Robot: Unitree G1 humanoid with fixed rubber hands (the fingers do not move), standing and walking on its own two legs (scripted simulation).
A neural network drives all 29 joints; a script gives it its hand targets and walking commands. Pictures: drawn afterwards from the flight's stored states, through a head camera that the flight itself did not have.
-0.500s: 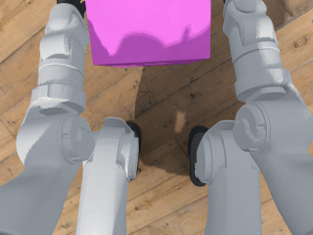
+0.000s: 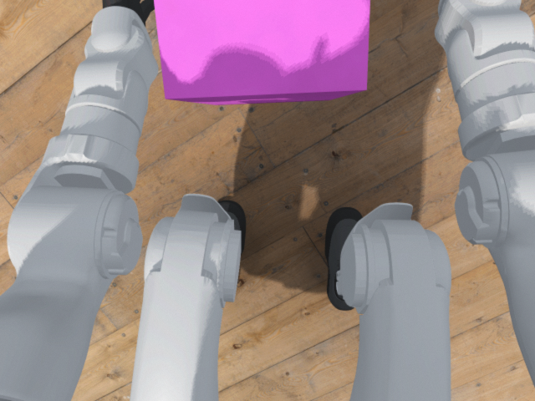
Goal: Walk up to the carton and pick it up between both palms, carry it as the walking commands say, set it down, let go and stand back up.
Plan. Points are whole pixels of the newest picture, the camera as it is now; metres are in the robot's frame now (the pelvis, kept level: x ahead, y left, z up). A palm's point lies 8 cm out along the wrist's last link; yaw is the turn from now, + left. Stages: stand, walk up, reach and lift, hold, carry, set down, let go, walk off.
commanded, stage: set down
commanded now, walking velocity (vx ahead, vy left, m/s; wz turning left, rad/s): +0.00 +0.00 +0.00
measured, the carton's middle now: out of the picture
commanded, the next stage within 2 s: let go in 1.38 s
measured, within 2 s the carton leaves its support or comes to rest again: neither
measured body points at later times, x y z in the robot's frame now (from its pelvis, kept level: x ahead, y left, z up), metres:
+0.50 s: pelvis +0.01 -0.01 +0.07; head +0.35 -0.02 +0.36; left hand +0.54 +0.20 -0.05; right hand +0.59 -0.17 -0.05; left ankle +0.11 +0.12 -0.34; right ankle +0.11 -0.12 -0.34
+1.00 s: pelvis +0.03 -0.01 +0.20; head +0.35 -0.02 +0.52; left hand +0.54 +0.21 +0.10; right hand +0.59 -0.18 +0.10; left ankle +0.11 +0.12 -0.34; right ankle +0.10 -0.12 -0.34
